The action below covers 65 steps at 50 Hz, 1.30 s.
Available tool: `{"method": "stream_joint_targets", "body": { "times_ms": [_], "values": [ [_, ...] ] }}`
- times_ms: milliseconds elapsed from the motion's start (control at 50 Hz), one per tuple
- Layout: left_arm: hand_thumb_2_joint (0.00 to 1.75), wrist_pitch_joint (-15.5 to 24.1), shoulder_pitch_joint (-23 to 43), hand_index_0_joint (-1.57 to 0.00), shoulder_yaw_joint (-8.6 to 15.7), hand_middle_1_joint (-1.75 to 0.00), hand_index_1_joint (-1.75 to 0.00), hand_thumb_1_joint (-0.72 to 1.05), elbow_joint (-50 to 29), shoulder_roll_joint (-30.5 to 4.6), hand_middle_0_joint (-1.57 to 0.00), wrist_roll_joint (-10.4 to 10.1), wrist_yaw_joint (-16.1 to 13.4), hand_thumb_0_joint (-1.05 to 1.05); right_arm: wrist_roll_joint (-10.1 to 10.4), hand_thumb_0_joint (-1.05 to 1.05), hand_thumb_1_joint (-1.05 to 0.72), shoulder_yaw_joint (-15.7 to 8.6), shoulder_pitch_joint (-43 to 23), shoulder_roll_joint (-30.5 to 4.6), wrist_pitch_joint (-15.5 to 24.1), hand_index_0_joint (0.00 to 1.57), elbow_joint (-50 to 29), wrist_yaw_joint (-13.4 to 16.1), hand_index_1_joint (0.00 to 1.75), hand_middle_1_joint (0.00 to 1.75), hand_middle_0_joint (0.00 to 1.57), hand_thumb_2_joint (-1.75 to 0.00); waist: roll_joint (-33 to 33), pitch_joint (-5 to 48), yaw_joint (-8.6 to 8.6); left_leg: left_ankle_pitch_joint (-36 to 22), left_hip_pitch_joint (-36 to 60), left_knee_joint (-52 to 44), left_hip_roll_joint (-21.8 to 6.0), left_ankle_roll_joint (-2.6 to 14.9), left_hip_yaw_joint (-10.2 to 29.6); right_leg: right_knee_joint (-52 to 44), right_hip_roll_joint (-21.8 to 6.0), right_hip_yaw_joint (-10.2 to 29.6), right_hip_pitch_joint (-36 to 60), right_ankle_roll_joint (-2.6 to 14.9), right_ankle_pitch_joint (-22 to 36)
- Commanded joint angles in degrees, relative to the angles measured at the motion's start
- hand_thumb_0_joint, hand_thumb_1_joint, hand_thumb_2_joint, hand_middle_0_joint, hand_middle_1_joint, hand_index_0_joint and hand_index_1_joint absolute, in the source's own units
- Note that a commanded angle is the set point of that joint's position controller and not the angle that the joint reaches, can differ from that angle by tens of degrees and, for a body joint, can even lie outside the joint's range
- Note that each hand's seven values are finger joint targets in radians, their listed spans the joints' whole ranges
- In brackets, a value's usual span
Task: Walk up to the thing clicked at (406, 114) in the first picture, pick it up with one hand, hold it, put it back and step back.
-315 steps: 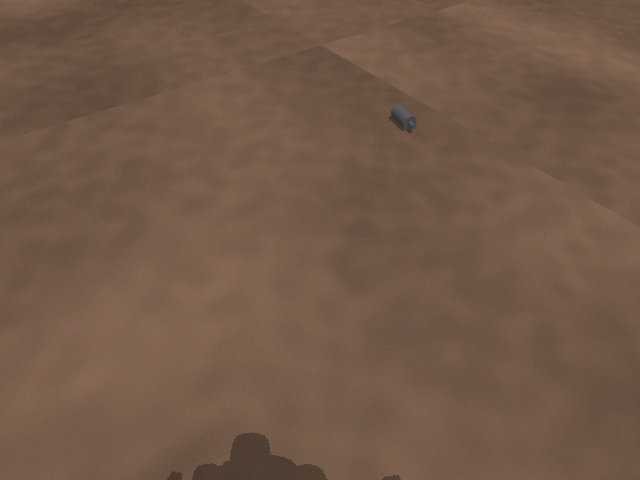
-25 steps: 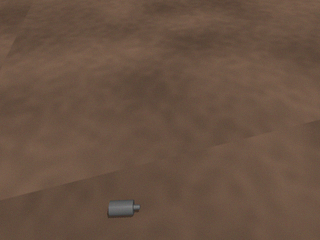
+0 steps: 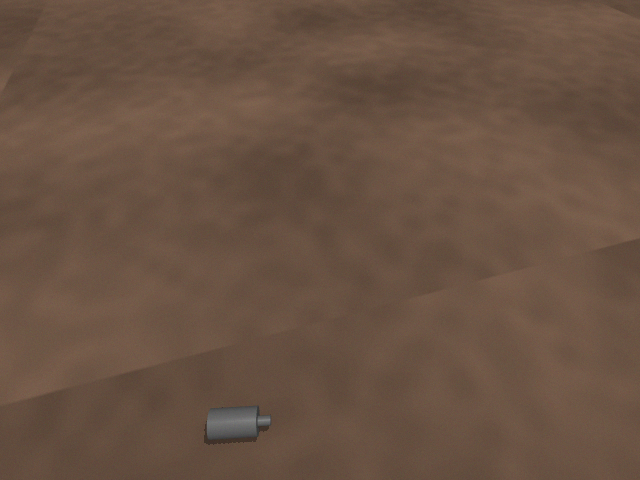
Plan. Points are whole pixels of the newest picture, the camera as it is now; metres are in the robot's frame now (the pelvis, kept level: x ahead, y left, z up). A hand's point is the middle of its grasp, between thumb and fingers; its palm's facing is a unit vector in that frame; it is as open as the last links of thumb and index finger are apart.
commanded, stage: walk up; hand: left
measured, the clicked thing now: (240, 421) +0.42 +0.24 -0.74
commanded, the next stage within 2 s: none
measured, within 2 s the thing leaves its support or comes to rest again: neither
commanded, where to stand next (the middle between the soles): +0.05 -0.01 m, yaw +1 degrees
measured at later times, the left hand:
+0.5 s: hand out of the picture +0.10 +0.26 -0.16, palm faces -0.02 -0.94 -0.33, open 7.3 cm
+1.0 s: hand (144, 458) +0.20 +0.27 -0.19, palm faces -0.01 -0.93 -0.36, open 7.4 cm
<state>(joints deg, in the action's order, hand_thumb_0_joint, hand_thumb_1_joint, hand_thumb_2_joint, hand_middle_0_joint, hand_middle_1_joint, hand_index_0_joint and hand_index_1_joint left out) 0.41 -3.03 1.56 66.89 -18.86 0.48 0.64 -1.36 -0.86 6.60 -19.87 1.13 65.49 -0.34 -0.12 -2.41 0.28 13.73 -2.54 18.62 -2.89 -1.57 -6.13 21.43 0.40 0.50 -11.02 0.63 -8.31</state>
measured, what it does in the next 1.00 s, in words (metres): steps on the spot: left foot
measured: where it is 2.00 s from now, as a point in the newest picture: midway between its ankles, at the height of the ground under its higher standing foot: outside the picture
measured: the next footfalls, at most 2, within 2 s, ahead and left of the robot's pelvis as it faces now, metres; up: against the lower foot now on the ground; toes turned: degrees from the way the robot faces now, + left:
left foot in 0.94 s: +0.18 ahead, +0.13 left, +0.00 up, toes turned -1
right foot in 1.28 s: +0.05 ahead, -0.12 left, +0.00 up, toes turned +0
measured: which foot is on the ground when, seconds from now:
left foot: down 0.00-0.64, up 0.66-0.92, down 0.94-1.00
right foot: down 0.00-0.96, up 0.98-1.00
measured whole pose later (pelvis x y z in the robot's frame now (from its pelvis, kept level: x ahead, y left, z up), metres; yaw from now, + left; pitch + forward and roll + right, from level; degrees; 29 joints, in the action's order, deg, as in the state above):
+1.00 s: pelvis +0.08 +0.02 -0.03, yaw +0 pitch -2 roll +0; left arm -3.0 -3.6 2.1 52.3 -21.6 -1.6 -1.8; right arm -0.9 -3.0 6.8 -20.9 -1.2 53.0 0.3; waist 1.8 -12.3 0.2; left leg 14.5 -21.3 38.5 0.7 0.9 -0.2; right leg 51.0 0.0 2.6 -18.5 0.4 -30.2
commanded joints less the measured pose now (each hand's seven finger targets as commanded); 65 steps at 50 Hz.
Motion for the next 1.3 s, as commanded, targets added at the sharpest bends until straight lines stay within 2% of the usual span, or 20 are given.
{"method": "stream_joint_targets", "body": {
  "times_ms": [0, 380, 420, 460, 520, 580, 620, 640, 720, 820, 880, 900, 920, 940, 980, 1060, 1160, 1240, 1260, 1280],
  "values": [
    [0.90, 1.0, 3.2, -0.20, 1.9, -0.30, -0.30, 0.90, -3.7, -12.0, -0.20, -0.1, -0.8, 0.00, 0.4, 0.00, -0.90, -2.2, -3.2, -12.2, 1.2, 0.20, -3.8, 0.9, 0.30, 0.30, 0.20, -0.90, 0.0, 4.1, -0.55, -5.2, -1.2, -4.3, -6.4, 2.66, 4.8, -2.1, -7.0, 5.7, 3.1, 0.55, 8.8],
    [0.90, 1.1, 2.9, -0.20, 1.8, -0.30, -0.30, 0.90, -4.6, -12.2, -0.20, 0.1, -1.2, 0.00, 0.7, 0.00, -0.90, -2.7, -2.9, -11.6, 0.5, 0.20, -4.5, 0.8, 0.30, 0.30, 0.20, -0.90, 0.7, 5.0, 0.12, -8.8, 0.6, -3.7, -6.0, 2.44, 4.4, -1.8, -6.8, 5.7, 4.2, 0.62, 12.5],
    [0.90, 1.3, 0.6, -0.20, 2.9, -0.30, -0.30, 0.90, -6.6, -14.0, -0.20, 1.3, -0.1, 0.00, -0.4, 0.00, -0.90, -4.4, 1.3, -14.7, 1.0, 0.20, -5.8, 0.0, 0.30, 0.30, 0.20, -0.90, -2.2, 5.1, 0.83, 18.9, 1.9, -2.4, -5.2, 6.60, 4.7, 2.8, -3.4, 3.2, -0.9, 2.57, -17.9],
    [0.90, 1.1, 3.1, -0.20, 3.0, -0.30, -0.30, 0.90, -8.6, -12.6, -0.20, 1.5, 0.6, 0.00, -0.6, 0.00, -0.90, -5.3, 4.0, -16.1, 0.9, 0.20, -6.3, -0.2, 0.30, 0.30, 0.20, -0.90, -6.9, -3.7, 2.52, 28.7, 1.5, -8.4, -11.0, 9.94, 12.5, 11.4, -0.4, -0.5, -13.8, 1.46, -19.0],
    [0.90, 1.8, 1.5, -0.20, 3.3, -0.30, -0.30, 0.90, -11.4, -12.5, -0.20, 1.5, 1.0, 0.00, -0.9, 0.00, -0.90, -6.1, 1.6, -17.7, 1.5, 0.20, -9.5, -0.2, 0.30, 0.30, 0.20, -0.90, -6.4, -10.3, 0.63, 11.3, -0.8, -7.4, -18.1, 14.41, 15.7, 15.8, -4.9, 0.7, -18.1, 1.10, -19.5],
    [0.90, 3.7, -9.1, -0.20, 3.6, -0.30, -0.30, 0.90, -8.1, -12.2, -0.20, 1.4, 0.2, 0.00, 0.2, 0.00, -0.90, -4.4, -1.9, -12.7, 0.7, 0.20, -12.4, -0.7, 0.30, 0.30, 0.20, -0.90, 1.0, -0.8, -4.36, -13.8, -6.7, 14.9, -6.2, 6.48, 1.1, -1.9, -2.8, 1.2, 6.3, 1.57, 3.4],
    [0.90, 4.1, -14.4, -0.20, 5.8, -0.30, -0.30, 0.90, -9.1, -22.3, -0.20, 1.4, -1.1, 0.00, 1.2, 0.00, -0.90, -3.4, -0.5, -10.4, -0.1, 0.20, -15.0, -0.1, 0.30, 0.30, 0.20, -0.90, 12.3, 2.3, -5.49, 22.4, -23.5, 34.0, 4.6, 2.74, 6.7, -5.5, -21.9, 29.0, 15.8, 13.14, 17.3],
    [0.90, 3.9, -12.5, -0.20, 5.5, -0.30, -0.30, 0.90, -11.1, -21.0, -0.20, 0.9, -1.2, 0.00, 0.6, 0.00, -0.90, -4.1, 0.7, -12.2, -0.6, 0.20, -14.3, 0.3, 0.30, 0.30, 0.20, -0.90, 6.1, 1.4, -4.30, 23.0, -24.0, 40.5, 2.8, 2.38, 10.7, -2.5, -22.7, 26.6, 13.9, 15.15, 24.6],
    [0.90, 3.3, -5.4, -0.20, 3.1, -0.30, -0.30, 0.90, -14.1, -14.3, -0.20, -0.3, -2.8, 0.00, 1.4, 0.00, -0.90, -3.9, 5.3, -11.2, -1.6, 0.20, -12.3, 0.6, 0.30, 0.30, 0.20, -0.90, 5.8, 2.1, 0.14, 13.2, -18.7, 38.0, 1.7, 2.18, 12.6, 0.8, -14.4, 6.6, 6.6, 9.76, 38.3],
    [0.90, 0.0, -3.0, -0.20, 3.6, -0.30, -0.30, 0.90, -17.3, -15.1, -0.20, -0.6, -3.4, 0.00, 1.5, 0.00, -0.90, -3.9, 5.3, -11.2, -2.5, 0.20, -12.9, 1.7, 0.30, 0.30, 0.20, -0.90, 11.3, 1.8, -0.13, 9.2, -19.0, 27.1, 2.6, 1.66, 6.1, 8.8, -13.7, 4.5, 5.0, 9.85, 43.3],
    [0.90, -1.6, -1.6, -0.20, 3.4, -0.30, -0.30, 0.90, -18.5, -15.5, -0.20, -1.2, -3.0, 0.00, 0.9, 0.00, -0.90, -4.7, 7.2, -12.0, -2.0, 0.20, -13.1, 1.8, 0.30, 0.30, 0.20, -0.90, 7.9, 6.0, 1.66, -4.9, -13.0, 13.1, 3.8, 2.79, 4.1, 18.8, -11.1, 1.7, 3.6, 7.24, 34.3],
    [0.90, -2.0, -0.9, -0.20, 3.3, -0.30, -0.30, 0.90, -18.8, -15.2, -0.20, -1.7, -3.0, 0.00, 0.6, 0.00, -0.90, -5.4, 8.5, -13.3, -1.6, 0.20, -12.9, 1.8, 0.30, 0.30, 0.20, -0.90, 3.4, 7.3, 2.55, -25.3, -8.8, 8.6, 2.5, 2.95, 4.9, 22.8, -8.6, 0.2, 1.4, 4.71, 25.8],
    [0.90, -2.2, -2.2, -0.20, 2.9, -0.30, -0.30, 0.90, -20.0, -12.6, -0.20, -2.6, -2.8, 0.00, -0.1, 0.00, -0.90, -6.7, 7.9, -17.8, -1.2, 0.20, -14.4, 2.0, 0.30, 0.30, 0.20, -0.90, -5.1, 9.3, 2.53, -46.1, -3.4, 8.6, -6.3, 7.04, 14.9, 31.4, -1.8, -1.1, -4.6, 0.81, 12.7],
    [0.90, -3.0, -4.5, -0.20, 2.9, -0.30, -0.30, 0.90, -19.9, -10.9, -0.20, -3.0, -3.2, 0.00, 0.3, 0.00, -0.90, -7.0, 6.8, -20.1, -1.1, 0.20, -15.9, 1.9, 0.30, 0.30, 0.20, -0.90, -12.2, 11.0, 2.02, -58.1, -0.2, 6.1, -16.1, 14.56, 28.2, 40.4, 5.4, 1.4, -10.9, -0.12, -27.0],
    [0.90, -4.0, -4.4, -0.20, 3.5, -0.30, -0.30, 0.90, -18.6, -13.8, -0.20, -2.1, -3.9, 0.00, 1.3, 0.00, -0.90, -7.4, 4.3, -20.0, -1.4, 0.20, -17.2, 2.5, 0.30, 0.30, 0.20, -0.90, -8.7, 11.1, 1.82, -51.8, -3.2, 8.2, -18.8, 19.83, 30.5, 53.5, 4.0, 9.3, -11.8, 0.04, -31.3],
    [0.90, -3.8, -6.2, -0.20, 3.9, -0.30, -0.30, 0.90, -17.7, -13.6, -0.20, -2.0, -3.2, 0.00, 0.3, 0.00, -0.90, -5.7, -1.4, -15.1, -2.1, 0.20, -20.1, 3.1, 0.30, 0.30, 0.20, -0.90, -9.4, 6.3, -0.71, -41.6, -7.7, 11.0, -11.2, 15.78, 17.8, 50.3, 2.6, 7.5, -13.7, -1.13, -24.9],
    [0.90, -2.9, -6.0, -0.20, 4.4, -0.30, -0.30, 0.90, -19.0, -12.7, -0.20, -1.4, -2.9, 0.00, -0.3, 0.00, -0.90, -6.2, 0.1, -16.2, -2.9, 0.20, -21.9, 2.0, 0.30, 0.30, 0.20, -0.90, -10.5, 9.8, 0.80, -38.7, -4.7, 13.9, -11.1, 15.21, 18.0, 30.0, 0.7, 1.2, -8.5, -2.07, -22.9],
    [0.90, -1.4, -9.9, -0.20, 5.2, -0.30, -0.30, 0.90, -17.9, -13.8, -0.20, 0.9, -2.6, 0.00, 1.1, 0.00, -0.90, -5.4, -1.5, -14.6, -4.6, 0.20, -22.9, 1.1, 0.30, 0.30, 0.20, -0.90, -5.6, 8.6, -1.60, -20.8, -17.7, 21.1, -6.4, 8.03, 17.1, 5.1, -1.4, 2.3, 3.6, 0.74, -3.9],
    [0.90, -1.0, -8.0, -0.20, 6.3, -0.30, -0.30, 0.90, -19.5, -19.2, -0.20, 1.9, -2.6, 0.00, 1.6, 0.00, -0.90, -4.6, -0.2, -11.1, -4.5, 0.20, -23.6, 1.0, 0.30, 0.30, 0.20, -0.90, 10.3, 6.0, -1.04, 0.4, -30.2, 31.3, 3.6, 3.46, 12.8, 0.6, -15.0, 20.8, 5.1, 5.55, 1.2],
    [0.90, -1.1, -6.4, -0.20, 7.6, -0.30, -0.30, 0.90, -21.5, -26.1, -0.20, 1.8, -2.5, 0.00, 1.4, 0.00, -0.90, -5.7, -4.7, -13.2, -4.9, 0.20, -25.0, 2.1, 0.30, 0.30, 0.20, -0.90, 18.1, 3.9, -4.52, 25.3, -28.0, 45.0, 9.7, 2.07, 14.9, -1.8, -27.9, 33.7, -8.4, 17.23, 12.2]
  ]
}}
